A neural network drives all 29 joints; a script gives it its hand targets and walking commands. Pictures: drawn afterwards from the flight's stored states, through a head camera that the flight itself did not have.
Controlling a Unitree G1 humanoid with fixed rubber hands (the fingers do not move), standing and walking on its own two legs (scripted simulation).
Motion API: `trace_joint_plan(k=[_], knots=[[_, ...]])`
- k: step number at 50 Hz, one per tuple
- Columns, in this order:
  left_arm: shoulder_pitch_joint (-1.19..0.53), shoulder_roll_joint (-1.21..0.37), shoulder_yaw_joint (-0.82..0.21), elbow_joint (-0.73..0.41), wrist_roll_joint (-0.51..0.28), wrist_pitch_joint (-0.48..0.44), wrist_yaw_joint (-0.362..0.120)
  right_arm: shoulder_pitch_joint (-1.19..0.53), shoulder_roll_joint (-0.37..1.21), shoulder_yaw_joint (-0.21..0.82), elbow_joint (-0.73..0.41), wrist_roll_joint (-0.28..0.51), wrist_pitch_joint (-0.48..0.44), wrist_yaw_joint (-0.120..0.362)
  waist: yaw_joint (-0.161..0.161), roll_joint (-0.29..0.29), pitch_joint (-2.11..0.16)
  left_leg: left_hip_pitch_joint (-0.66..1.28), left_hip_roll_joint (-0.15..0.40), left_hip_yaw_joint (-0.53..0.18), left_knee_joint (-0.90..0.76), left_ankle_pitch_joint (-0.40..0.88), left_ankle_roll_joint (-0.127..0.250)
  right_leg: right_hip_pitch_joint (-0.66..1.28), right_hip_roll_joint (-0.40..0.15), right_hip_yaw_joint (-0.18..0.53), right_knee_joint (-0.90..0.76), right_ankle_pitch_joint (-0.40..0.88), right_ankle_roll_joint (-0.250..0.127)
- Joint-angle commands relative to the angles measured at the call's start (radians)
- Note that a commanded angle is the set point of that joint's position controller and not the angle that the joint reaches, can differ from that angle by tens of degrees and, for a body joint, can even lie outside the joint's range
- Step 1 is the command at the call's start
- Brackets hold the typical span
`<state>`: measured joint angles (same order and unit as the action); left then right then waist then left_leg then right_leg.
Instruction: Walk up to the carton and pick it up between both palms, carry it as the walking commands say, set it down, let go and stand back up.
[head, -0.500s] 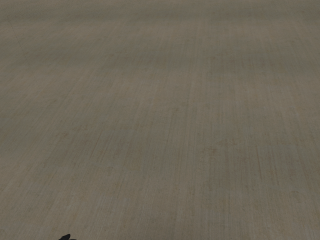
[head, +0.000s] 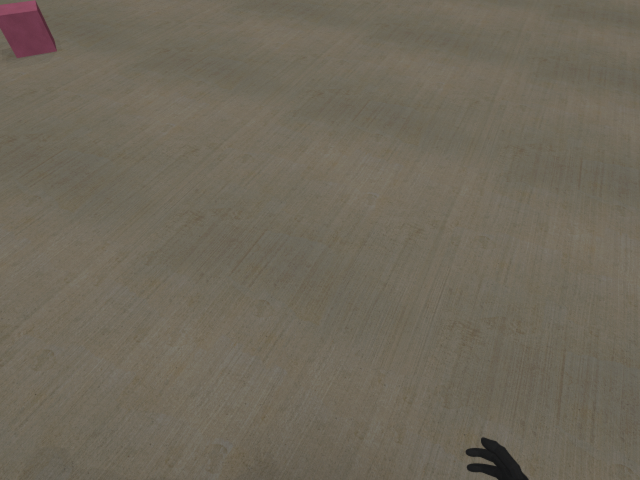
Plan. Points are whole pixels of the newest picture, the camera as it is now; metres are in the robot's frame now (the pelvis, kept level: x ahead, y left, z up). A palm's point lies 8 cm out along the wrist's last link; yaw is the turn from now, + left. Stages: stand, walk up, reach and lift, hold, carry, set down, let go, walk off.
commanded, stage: walk up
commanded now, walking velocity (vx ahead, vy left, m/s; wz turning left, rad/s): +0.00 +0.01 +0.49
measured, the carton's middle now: (26, 29) +2.81 +1.99 -0.64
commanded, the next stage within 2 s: none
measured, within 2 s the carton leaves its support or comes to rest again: neither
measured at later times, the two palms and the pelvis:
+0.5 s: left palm (36, 413) +0.23 +0.37 -0.07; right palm out of the picture +0.10 -0.19 -0.10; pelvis +0.10 +0.08 +0.01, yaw +15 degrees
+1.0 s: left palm out of the picture +0.07 +0.42 -0.12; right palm (282, 262) +0.53 +0.08 -0.12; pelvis +0.27 +0.22 -0.01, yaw +25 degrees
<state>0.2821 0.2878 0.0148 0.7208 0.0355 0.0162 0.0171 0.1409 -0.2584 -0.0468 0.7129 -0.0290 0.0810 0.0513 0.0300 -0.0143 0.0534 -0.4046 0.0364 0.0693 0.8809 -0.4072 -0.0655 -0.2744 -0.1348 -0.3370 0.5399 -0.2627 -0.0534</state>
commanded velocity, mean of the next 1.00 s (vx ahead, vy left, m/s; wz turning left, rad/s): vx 0.36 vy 0.23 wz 0.44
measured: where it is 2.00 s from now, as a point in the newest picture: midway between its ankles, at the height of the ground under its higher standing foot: (166, 334)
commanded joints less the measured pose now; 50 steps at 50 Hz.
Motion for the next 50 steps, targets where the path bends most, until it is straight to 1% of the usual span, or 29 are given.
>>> trace_joint_plan(k=[1, 3, 4, 5, 6, 7, 8, 9, 10, 12, 19, 22, 23, 26, 28, 29, 30, 31, 32, 33, 34, 36, 37, 39, 40, 42, 45, 49, 50], knots=[[0.028, 0.191, 0.064, -0.01, 0.002, 0.0, -0.012, 0.039, -0.108, 0.003, -0.07, -0.002, -0.014, -0.003, -0.007, -0.13, -0.061, 0.062, 0.016, 0.032, -0.126, -0.052, 0.023, 0.057, -0.293, 0.225, -0.193, 0.125, -0.055], [0.042, 0.203, 0.076, -0.003, -0.007, 0.011, -0.018, 0.108, -0.098, 0.023, -0.053, 0.003, -0.023, -0.016, -0.035, -0.038, -0.095, 0.165, -0.025, 0.073, -0.322, 0.058, 0.046, 0.044, -0.26, 0.182, -0.081, 0.151, -0.019], [0.038, 0.173, 0.076, 0.017, -0.004, 0.012, -0.021, 0.183, -0.137, 0.011, -0.023, -0.005, -0.026, -0.009, -0.078, 0.003, -0.119, 0.293, 0.005, -0.003, -0.435, 0.039, 0.06, -0.04, -0.219, 0.133, 0.07, 0.028, 0.01], [0.032, 0.086, 0.061, -0.022, 0.011, 0.024, -0.028, 0.24, -0.242, 0.004, -0.017, -0.025, -0.043, -0.012, -0.095, 0.304, -0.046, 0.317, 0.21, -0.315, -0.627, 0.08, 0.099, -0.244, -0.089, 0.083, 0.347, -0.36, 0.081], [-0.103, 0.078, 0.044, -0.11, 0.021, 0.043, -0.026, 0.213, -0.332, -0.007, -0.03, -0.013, -0.046, -0.008, -0.118, 0.469, -0.046, 0.246, 0.321, -0.576, -0.742, -0.112, 0.231, -0.41, 0.048, 0.201, 0.525, -0.395, 0.115], [-0.158, 0.12, 0.038, -0.105, 0.008, 0.049, -0.021, 0.173, -0.281, -0.009, -0.021, 0.001, -0.036, -0.005, -0.131, 0.392, 0.009, 0.176, 0.291, -0.565, -0.799, -0.453, 0.256, -0.424, 0.02, 0.273, 0.585, -0.292, 0.121], [-0.237, 0.142, 0.043, -0.09, -0.01, 0.053, -0.024, 0.096, -0.233, 0.01, -0.021, 0.002, -0.025, 0.005, -0.128, 0.362, 0.101, 0.153, 0.249, -0.49, -0.825, -0.463, 0.24, -0.47, 0.01, 0.257, 0.594, -0.19, 0.153], [-0.224, 0.14, 0.039, -0.065, -0.024, 0.046, -0.022, 0.045, -0.204, 0.014, -0.027, 0.011, -0.021, 0.011, -0.1, 0.324, 0.128, 0.109, 0.23, -0.429, -0.829, -0.383, 0.226, -0.469, -0.005, 0.258, 0.574, -0.12, 0.167], [-0.147, 0.155, 0.046, 0.003, -0.027, 0.031, -0.032, 0.078, -0.191, 0.018, -0.023, 0.01, -0.039, 0.006, -0.086, 0.201, 0.115, 0.178, 0.195, -0.412, -0.802, -0.252, 0.206, -0.446, -0.012, 0.257, 0.592, -0.054, 0.156], [-0.111, 0.125, 0.061, -0.013, -0.019, 0.009, -0.032, 0.172, -0.2, -0.007, 0.011, 0.006, -0.077, 0.005, -0.101, 0.053, -0.035, 0.358, 0.176, -0.38, -0.779, -0.049, 0.166, -0.399, -0.004, 0.259, 0.582, 0.012, 0.13], [-0.248, 0.067, 0.056, -0.071, -0.017, -0.001, -0.035, 0.335, -0.185, -0.007, 0.108, -0.006, -0.109, -0.002, -0.138, 0.105, 0.035, 0.44, 0.142, -0.39, -0.781, 0.049, 0.251, -0.434, 0.021, 0.253, 0.341, 0.011, 0.153], [-0.279, 0.104, 0.054, -0.077, -0.022, -0.013, -0.021, 0.349, -0.186, -0.004, 0.143, -0.006, -0.11, 0.002, -0.148, 0.094, 0.038, 0.464, 0.11, -0.365, -0.69, 0.349, 0.276, -0.409, 0.046, 0.248, 0.265, -0.045, 0.154], [-0.285, 0.079, 0.059, -0.09, -0.034, -0.013, -0.013, 0.392, -0.172, 0.004, 0.152, -0.005, -0.101, 0.011, -0.161, 0.138, 0.045, 0.47, 0.104, -0.377, -0.67, 0.38, 0.274, -0.393, 0.067, 0.237, 0.208, -0.107, 0.152], [-0.231, 0.066, 0.049, -0.078, -0.047, -0.026, 0.013, 0.335, -0.166, -0.003, 0.177, 0.003, -0.098, -0.002, -0.121, 0.177, 0.016, 0.351, 0.092, -0.366, -0.577, 0.614, 0.268, -0.178, 0.073, 0.246, 0.115, -0.048, 0.131], [-0.007, 0.107, 0.061, -0.013, -0.029, -0.04, 0.045, 0.207, -0.154, 0.007, 0.162, 0.021, -0.102, -0.001, 0.01, 0.126, -0.059, 0.23, 0.001, -0.299, -0.405, 0.786, 0.196, 0.159, 0.089, 0.26, -0.084, 0.057, 0.106], [0.155, 0.175, 0.089, 0.027, -0.027, -0.048, 0.064, 0.119, -0.186, -0.007, 0.119, 0.022, -0.11, -0.001, 0.09, 0.081, -0.159, 0.065, -0.047, -0.259, -0.242, 0.803, 0.158, 0.463, 0.004, 0.341, -0.137, 0.071, 0.07], [0.331, 0.279, 0.113, 0.064, -0.008, -0.058, 0.083, 0.106, -0.119, 0.004, 0.086, 0.024, -0.126, -0.005, 0.137, -0.111, -0.319, -0.11, -0.131, -0.223, 0.039, 0.1, 0.125, 0.728, -0.307, 0.628, -0.147, 0.048, 0.042], [0.359, 0.386, 0.134, 0.108, -0.005, -0.048, 0.093, 0.194, -0.107, -0.007, 0.068, 0.016, -0.118, -0.008, 0.088, -0.297, -0.318, -0.289, -0.191, -0.249, 0.254, -0.252, 0.09, 0.723, -0.55, 0.976, -0.211, 0.209, -0.005], [0.273, 0.335, 0.131, 0.108, -0.006, -0.045, 0.091, 0.208, -0.172, -0.029, 0.115, 0.002, -0.1, -0.008, 0.053, -0.155, -0.212, -0.314, -0.115, -0.322, 0.383, -0.154, 0.084, 0.576, -0.481, 0.9, -0.183, 0.346, -0.035], [0.191, 0.216, 0.098, 0.103, -0.02, -0.05, 0.079, 0.189, -0.159, -0.034, 0.141, -0.011, -0.095, -0.002, 0.011, -0.016, -0.109, -0.311, -0.07, -0.285, 0.425, -0.054, 0.068, 0.433, -0.394, 0.689, -0.161, 0.494, -0.023], [0.141, 0.13, 0.073, 0.109, -0.02, -0.062, 0.062, 0.23, -0.125, -0.026, 0.164, -0.016, -0.088, 0.008, -0.038, -0.057, -0.06, -0.292, -0.047, -0.295, 0.41, 0.034, 0.06, 0.342, -0.332, 0.582, -0.176, 0.465, 0.022], [0.12, 0.074, 0.059, 0.155, -0.019, -0.07, 0.044, 0.186, -0.086, -0.03, 0.156, -0.024, -0.06, 0.033, -0.06, -0.114, 0.044, -0.271, -0.027, -0.262, 0.404, 0.085, 0.04, 0.174, -0.27, 0.422, -0.205, 0.561, 0.032], [0.116, 0.042, 0.05, 0.171, -0.012, -0.078, 0.028, 0.187, -0.091, -0.025, 0.155, -0.019, -0.06, 0.04, -0.065, -0.166, 0.037, -0.267, -0.033, -0.235, 0.385, 0.161, 0.036, 0.154, -0.215, 0.372, -0.183, 0.636, 0.065], [0.102, 0.103, 0.064, 0.179, -0.012, -0.098, 0.019, 0.083, -0.081, -0.031, 0.125, -0.017, -0.055, 0.055, -0.061, -0.197, 0.053, -0.235, -0.032, -0.242, 0.349, 0.227, 0.03, 0.064, -0.213, 0.315, -0.249, 0.534, 0.027], [0.066, 0.133, 0.07, 0.175, -0.015, -0.105, 0.018, 0.041, -0.079, -0.03, 0.124, -0.014, -0.054, 0.066, -0.075, -0.195, 0.065, -0.225, -0.006, -0.197, 0.251, 0.283, 0.027, 0.019, -0.209, 0.299, -0.271, 0.431, 0.032], [0.085, 0.103, 0.051, 0.211, -0.012, -0.099, 0.024, 0.032, -0.04, 0.0, 0.123, -0.003, -0.063, 0.08, -0.082, -0.21, 0.156, -0.148, -0.005, -0.1, 0.057, 0.392, 0.03, -0.076, -0.174, 0.208, -0.275, 0.576, 0.051], [0.105, 0.171, 0.069, 0.209, -0.016, -0.105, 0.023, -0.07, -0.043, 0.007, 0.101, 0.026, -0.062, 0.093, -0.053, -0.242, 0.072, 0.007, 0.064, -0.001, -0.2, 0.453, 0.026, -0.02, -0.167, 0.174, -0.328, 0.323, 0.076], [0.192, 0.233, 0.101, 0.25, -0.018, -0.082, 0.022, -0.145, -0.092, -0.024, 0.069, 0.014, -0.065, 0.065, -0.011, -0.214, 0.069, 0.038, 0.028, 0.079, -0.306, 0.217, 0.055, 0.125, -0.228, 0.164, -0.24, 0.34, 0.054], [0.196, 0.222, 0.104, 0.245, -0.013, -0.074, 0.015, -0.074, -0.116, -0.038, 0.103, 0.014, -0.073, 0.048, -0.029, -0.202, 0.007, 0.14, 0.009, 0.066, -0.308, 0.183, 0.071, 0.115, -0.211, 0.158, -0.134, 0.305, 0.044]])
